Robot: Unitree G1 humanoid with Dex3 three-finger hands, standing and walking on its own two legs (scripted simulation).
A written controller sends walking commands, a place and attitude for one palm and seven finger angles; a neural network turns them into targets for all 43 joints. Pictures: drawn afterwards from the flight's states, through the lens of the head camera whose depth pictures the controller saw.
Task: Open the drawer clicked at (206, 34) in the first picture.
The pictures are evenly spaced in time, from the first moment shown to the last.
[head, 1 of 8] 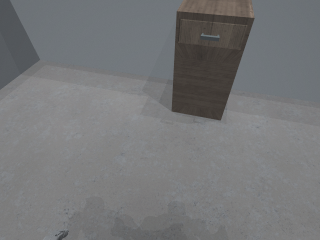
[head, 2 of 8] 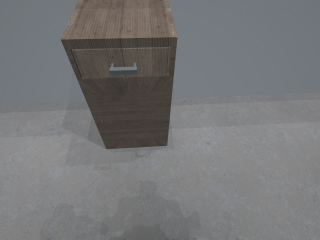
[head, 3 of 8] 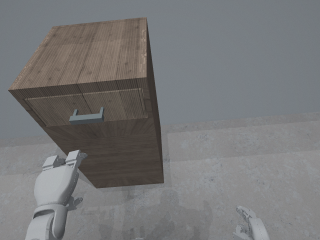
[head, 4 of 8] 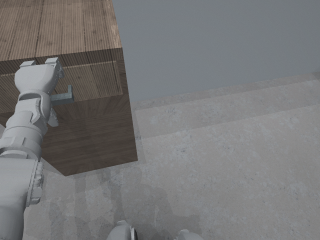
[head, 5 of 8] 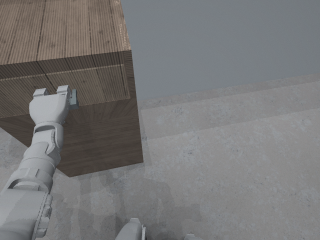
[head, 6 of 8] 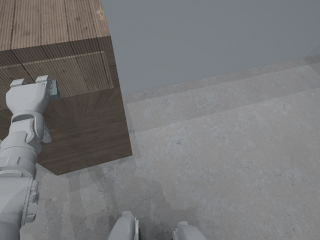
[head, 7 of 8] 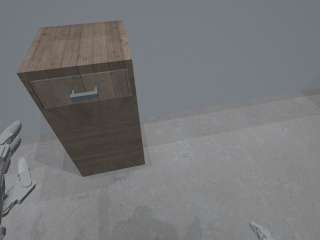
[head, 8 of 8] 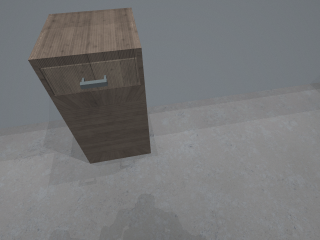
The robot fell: no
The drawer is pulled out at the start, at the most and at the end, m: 0.00 0.01 0.00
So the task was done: no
